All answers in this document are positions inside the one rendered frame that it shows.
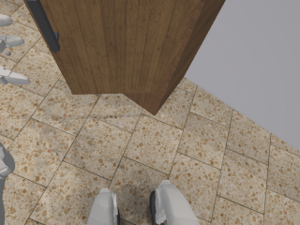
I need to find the cupboard door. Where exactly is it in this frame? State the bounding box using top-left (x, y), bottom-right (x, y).
top-left (23, 0), bottom-right (195, 95)

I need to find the left robot thigh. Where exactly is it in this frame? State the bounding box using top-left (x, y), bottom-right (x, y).
top-left (86, 192), bottom-right (118, 225)

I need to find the left robot upper arm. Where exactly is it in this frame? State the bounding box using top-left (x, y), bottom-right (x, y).
top-left (0, 142), bottom-right (16, 225)

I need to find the robot left hand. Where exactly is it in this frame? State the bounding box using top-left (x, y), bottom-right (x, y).
top-left (0, 14), bottom-right (30, 85)

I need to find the handle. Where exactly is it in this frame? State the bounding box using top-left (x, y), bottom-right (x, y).
top-left (25, 0), bottom-right (60, 52)

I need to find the right robot foot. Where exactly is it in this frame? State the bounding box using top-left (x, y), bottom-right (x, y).
top-left (149, 190), bottom-right (165, 225)

